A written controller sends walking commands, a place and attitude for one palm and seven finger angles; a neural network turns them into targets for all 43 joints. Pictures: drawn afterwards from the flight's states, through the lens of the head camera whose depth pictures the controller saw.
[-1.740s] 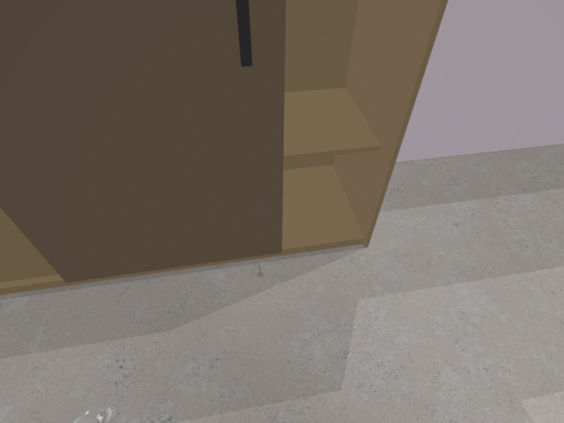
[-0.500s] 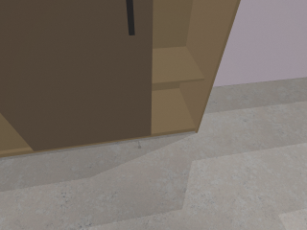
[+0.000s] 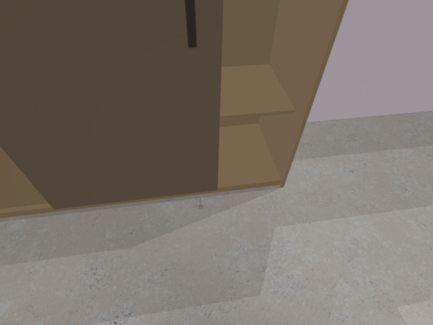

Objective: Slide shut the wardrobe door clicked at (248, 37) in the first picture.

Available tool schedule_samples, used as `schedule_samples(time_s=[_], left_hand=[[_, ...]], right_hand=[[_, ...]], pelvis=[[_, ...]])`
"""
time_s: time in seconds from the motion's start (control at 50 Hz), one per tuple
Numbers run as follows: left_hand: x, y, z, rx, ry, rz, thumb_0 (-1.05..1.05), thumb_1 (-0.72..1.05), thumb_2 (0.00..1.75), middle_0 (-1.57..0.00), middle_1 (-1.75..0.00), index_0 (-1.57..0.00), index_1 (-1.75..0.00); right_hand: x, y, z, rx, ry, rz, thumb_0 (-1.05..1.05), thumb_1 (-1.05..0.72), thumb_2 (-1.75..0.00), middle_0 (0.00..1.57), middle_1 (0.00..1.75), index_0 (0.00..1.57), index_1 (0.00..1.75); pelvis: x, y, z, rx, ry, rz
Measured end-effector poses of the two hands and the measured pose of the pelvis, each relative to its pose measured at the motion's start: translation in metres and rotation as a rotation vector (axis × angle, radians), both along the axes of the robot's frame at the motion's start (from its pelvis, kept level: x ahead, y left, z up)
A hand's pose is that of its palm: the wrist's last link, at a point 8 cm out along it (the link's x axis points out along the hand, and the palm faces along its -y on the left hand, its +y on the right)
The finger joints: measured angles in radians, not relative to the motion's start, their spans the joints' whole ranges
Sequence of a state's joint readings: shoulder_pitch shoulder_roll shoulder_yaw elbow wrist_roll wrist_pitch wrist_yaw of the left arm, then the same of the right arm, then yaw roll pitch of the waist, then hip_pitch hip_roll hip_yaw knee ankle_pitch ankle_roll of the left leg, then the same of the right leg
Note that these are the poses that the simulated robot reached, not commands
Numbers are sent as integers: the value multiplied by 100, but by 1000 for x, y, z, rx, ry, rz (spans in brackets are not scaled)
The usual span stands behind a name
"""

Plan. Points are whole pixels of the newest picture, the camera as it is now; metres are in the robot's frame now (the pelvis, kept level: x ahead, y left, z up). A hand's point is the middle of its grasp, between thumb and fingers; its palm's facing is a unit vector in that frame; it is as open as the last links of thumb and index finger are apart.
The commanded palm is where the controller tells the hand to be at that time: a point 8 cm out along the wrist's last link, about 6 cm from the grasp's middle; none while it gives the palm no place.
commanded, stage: turn to face it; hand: left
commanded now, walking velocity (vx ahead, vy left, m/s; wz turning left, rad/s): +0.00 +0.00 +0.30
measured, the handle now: (189, 9) +0.86 +0.13 +0.21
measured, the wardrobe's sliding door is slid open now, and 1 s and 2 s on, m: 0.38 0.38 0.38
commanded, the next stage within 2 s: take the last steps up to it in 0.40 s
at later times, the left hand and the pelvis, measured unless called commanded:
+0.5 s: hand out of the picture -0.02 +0.20 -0.18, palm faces +0.14 -0.96 -0.25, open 7.4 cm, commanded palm none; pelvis -0.03 +0.00 -0.01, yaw +7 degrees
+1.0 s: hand out of the picture +0.05 +0.20 -0.18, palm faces +0.08 -0.99 -0.13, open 7.4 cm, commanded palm none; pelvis +0.05 +0.02 +0.00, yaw +5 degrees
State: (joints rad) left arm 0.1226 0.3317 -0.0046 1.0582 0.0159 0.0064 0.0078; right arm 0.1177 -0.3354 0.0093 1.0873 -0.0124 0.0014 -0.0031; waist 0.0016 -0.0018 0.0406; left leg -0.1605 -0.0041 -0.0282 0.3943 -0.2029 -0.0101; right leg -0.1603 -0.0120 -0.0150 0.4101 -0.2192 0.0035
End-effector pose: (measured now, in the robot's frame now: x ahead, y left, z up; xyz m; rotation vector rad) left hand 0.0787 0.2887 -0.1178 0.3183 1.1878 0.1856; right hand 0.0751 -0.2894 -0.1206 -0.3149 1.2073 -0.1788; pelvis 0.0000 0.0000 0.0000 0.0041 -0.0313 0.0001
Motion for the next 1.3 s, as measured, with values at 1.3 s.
schedule_samples(time_s=[1.3], left_hand=[[151, -110, -34, -156, -45, 128, 0, 92, 90, -20, -30, -20, -29]], right_hand=[[53, 4, -35, 126, 301, -121, 1, -91, -89, 20, 30, 20, 30]], pelvis=[[174, -56, -16, -17, 13, 91]])
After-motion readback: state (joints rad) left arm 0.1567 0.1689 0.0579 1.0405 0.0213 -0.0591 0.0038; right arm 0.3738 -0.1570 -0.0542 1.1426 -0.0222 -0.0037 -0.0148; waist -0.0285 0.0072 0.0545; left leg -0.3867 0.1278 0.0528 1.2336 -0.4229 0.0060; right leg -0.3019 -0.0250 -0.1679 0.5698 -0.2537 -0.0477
